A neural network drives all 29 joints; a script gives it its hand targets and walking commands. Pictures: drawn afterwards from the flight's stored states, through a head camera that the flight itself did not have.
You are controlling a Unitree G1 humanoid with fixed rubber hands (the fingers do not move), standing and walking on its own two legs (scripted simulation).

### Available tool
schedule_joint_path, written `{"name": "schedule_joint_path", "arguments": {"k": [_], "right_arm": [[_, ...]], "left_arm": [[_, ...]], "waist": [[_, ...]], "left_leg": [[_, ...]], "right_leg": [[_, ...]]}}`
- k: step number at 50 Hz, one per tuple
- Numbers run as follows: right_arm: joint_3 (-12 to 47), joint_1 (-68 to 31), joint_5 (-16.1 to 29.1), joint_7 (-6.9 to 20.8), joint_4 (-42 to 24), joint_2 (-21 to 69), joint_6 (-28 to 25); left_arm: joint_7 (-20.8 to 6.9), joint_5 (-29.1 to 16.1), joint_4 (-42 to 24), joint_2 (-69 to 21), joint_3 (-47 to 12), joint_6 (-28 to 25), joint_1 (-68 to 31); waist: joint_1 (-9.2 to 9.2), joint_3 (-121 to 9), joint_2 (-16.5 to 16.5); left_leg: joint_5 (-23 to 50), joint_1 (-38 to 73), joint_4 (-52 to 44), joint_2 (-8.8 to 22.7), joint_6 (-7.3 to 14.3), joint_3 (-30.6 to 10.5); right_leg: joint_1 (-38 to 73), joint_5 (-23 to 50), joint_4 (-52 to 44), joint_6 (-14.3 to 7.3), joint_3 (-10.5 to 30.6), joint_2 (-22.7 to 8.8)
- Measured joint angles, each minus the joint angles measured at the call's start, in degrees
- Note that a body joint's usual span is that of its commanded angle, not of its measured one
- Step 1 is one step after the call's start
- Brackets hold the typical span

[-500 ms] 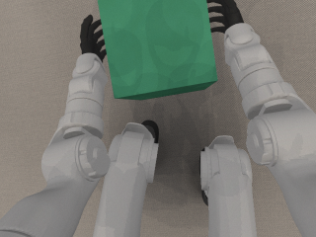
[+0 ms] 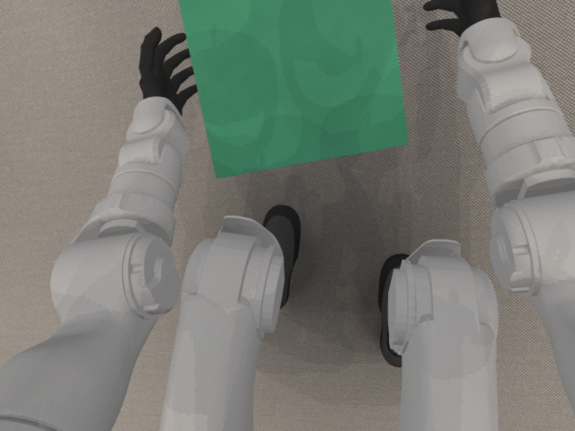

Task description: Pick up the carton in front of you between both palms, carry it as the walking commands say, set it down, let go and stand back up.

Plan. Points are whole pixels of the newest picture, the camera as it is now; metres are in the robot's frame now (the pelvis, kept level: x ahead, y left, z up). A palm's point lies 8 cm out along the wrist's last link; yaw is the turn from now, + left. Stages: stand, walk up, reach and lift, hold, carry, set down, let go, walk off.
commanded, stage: set down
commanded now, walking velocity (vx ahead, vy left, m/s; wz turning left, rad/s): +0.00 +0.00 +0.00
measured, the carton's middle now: (307, 85) +0.49 +0.07 -0.26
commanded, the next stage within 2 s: let go in 1.16 s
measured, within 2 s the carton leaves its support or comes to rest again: neither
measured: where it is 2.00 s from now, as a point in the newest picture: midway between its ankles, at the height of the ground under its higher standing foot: (335, 301)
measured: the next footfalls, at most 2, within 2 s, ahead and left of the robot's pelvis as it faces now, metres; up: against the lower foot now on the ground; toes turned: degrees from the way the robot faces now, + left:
none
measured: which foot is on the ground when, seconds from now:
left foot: down 0.00-1.00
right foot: down 0.00-1.00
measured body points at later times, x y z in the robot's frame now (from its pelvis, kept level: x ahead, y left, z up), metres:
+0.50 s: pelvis +0.01 +0.01 +0.06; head +0.33 +0.02 +0.37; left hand +0.47 +0.25 -0.08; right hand +0.58 -0.11 -0.07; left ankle +0.15 +0.13 -0.34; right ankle +0.08 -0.10 -0.34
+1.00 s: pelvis +0.03 +0.01 +0.19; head +0.33 +0.00 +0.52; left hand +0.46 +0.26 +0.08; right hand +0.58 -0.12 +0.08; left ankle +0.15 +0.13 -0.34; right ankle +0.08 -0.10 -0.34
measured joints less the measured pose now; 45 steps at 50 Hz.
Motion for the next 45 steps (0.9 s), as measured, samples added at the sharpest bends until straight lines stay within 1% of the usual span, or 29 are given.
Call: {"name": "schedule_joint_path", "arguments": {"k": [3,6,9,12,16,19,24,29,33,40,45], "right_arm": [[2.8,0.2,3.8,0.2,-1.1,-2.3,-0.1],[4.3,0.2,5.9,0.4,-2.9,-3.0,-0.2],[4.4,0.8,6.1,0.1,-5.5,-2.9,0.0],[3.4,2.4,5.5,-0.3,-9.0,-2.7,0.8],[1.1,5.4,4.8,-0.5,-13.6,-2.6,3.1],[-1.1,6.8,4.4,0.1,-13.6,-2.4,4.7],[-4.6,7.2,3.0,2.0,-9.5,-1.9,5.0],[-6.8,8.0,1.1,3.3,-7.7,-1.4,4.3],[-7.4,9.9,0.1,3.7,-9.4,-1.2,4.4],[-7.2,14.2,-0.8,4.1,-15.1,-0.7,6.3],[-7.9,16.0,-1.7,4.7,-16.4,0.2,7.2]], "left_arm": [[0.2,-4.2,-0.1,2.0,-3.4,-0.9,0.7],[0.5,-7.5,-1.7,3.2,-6.0,-1.2,1.4],[1.2,-10.0,-5.1,3.3,-7.8,-1.0,2.7],[2.4,-11.2,-10.3,2.1,-8.9,-0.2,4.9],[4.3,-9.8,-18.9,-1.0,-9.4,2.3,8.9],[5.2,-7.4,-22.8,-3.0,-8.9,4.6,11.5],[5.5,-4.1,-24.5,-4.8,-7.9,6.6,13.9],[5.1,-2.2,-25.7,-5.9,-7.0,7.2,15.5],[4.8,-1.5,-27.6,-6.7,-6.5,7.8,17.1],[4.0,-1.4,-32.0,-6.9,-5.8,9.5,21.2],[2.9,-1.3,-33.0,-6.8,-5.3,10.2,23.4]], "waist": [[-0.11,0.7,-0.4],[-0.16,0.9,-0.5],[-0.33,0.4,-0.2],[-0.62,-0.7,-0.2],[-0.75,-2.5,-1.3],[-0.57,-4.8,-2.5],[-0.01,-9.8,-4.1],[0.35,-13.7,-4.4],[0.53,-15.6,-4.1],[0.68,-17.8,-4.0],[0.78,-19.5,-4.5]], "left_leg": [[0.1,-0.3,0.2,0.7,0.7,0.5],[0.2,-0.6,0.4,1.2,1.3,0.9],[0.4,-0.9,0.3,1.1,1.8,1.2],[0.7,-0.7,-0.2,0.6,2.2,1.4],[0.6,1.4,-1.8,0.0,2.5,1.1],[0.3,3.7,-4.2,-0.3,2.6,0.8],[0.4,6.7,-9.2,-0.3,2.7,0.4],[0.7,8.9,-13.6,-0.3,2.9,0.2],[0.9,10.8,-16.9,-0.2,3.0,0.1],[1.7,15.9,-23.9,0.0,2.9,0.0],[2.5,20.7,-29.7,0.1,2.7,-0.2]], "right_leg": [[-0.4,0.2,0.1,-0.1,0.0,-0.6],[-0.6,0.4,0.1,0.1,0.0,-1.0],[-0.6,0.3,0.0,0.3,0.1,-1.5],[0.1,0.0,-0.5,0.5,0.1,-2.3],[2.8,-0.4,-2.4,0.6,-0.1,-3.0],[5.3,-0.5,-5.2,0.6,-0.3,-3.2],[8.3,0.3,-10.9,0.6,-0.4,-3.2],[10.3,1.2,-15.9,0.7,-0.4,-3.1],[12.1,1.9,-19.5,0.8,-0.2,-3.0],[16.7,3.4,-26.8,0.7,0.2,-2.6],[21.1,4.8,-32.7,0.4,0.4,-2.5]]}}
